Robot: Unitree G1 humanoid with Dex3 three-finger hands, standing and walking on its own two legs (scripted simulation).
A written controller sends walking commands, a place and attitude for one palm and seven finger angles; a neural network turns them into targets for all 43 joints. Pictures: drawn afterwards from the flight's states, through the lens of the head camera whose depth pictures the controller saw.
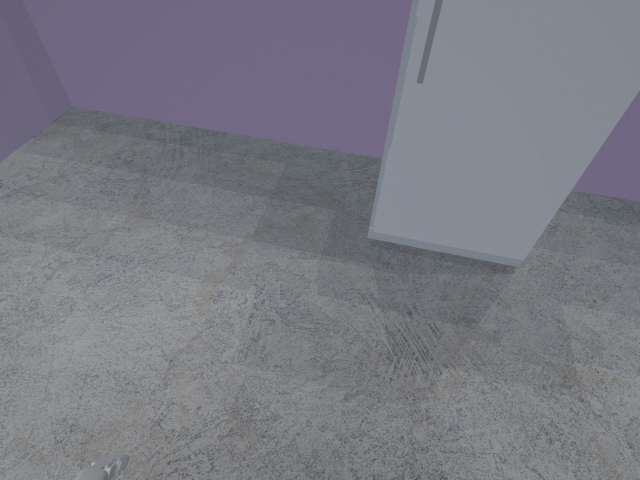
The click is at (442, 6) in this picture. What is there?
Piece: fridge door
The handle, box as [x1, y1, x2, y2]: [417, 0, 442, 83]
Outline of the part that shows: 442,0 435,0 417,78 417,82 422,83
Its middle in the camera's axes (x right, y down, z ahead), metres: +0.28 -0.55 +0.95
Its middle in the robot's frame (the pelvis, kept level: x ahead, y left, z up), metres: +1.11 -0.23 +0.15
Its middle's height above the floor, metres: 0.92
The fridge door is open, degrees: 0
